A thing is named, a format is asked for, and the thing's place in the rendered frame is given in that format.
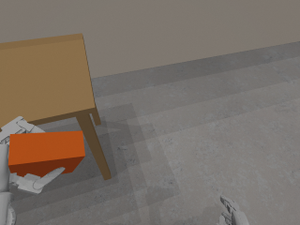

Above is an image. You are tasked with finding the robot left forearm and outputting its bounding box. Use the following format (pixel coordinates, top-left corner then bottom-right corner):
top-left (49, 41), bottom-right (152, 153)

top-left (0, 191), bottom-right (17, 225)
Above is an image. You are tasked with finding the sponge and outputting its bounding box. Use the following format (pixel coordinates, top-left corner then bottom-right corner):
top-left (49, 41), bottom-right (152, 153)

top-left (8, 130), bottom-right (85, 177)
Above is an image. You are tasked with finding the table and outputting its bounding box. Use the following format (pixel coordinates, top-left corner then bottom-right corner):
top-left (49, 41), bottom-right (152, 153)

top-left (0, 33), bottom-right (112, 181)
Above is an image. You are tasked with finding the robot right hand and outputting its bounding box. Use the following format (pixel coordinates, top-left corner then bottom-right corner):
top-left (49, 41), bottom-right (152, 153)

top-left (216, 195), bottom-right (250, 225)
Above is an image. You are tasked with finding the robot left hand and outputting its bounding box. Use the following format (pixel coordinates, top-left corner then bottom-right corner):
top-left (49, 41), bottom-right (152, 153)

top-left (0, 116), bottom-right (66, 195)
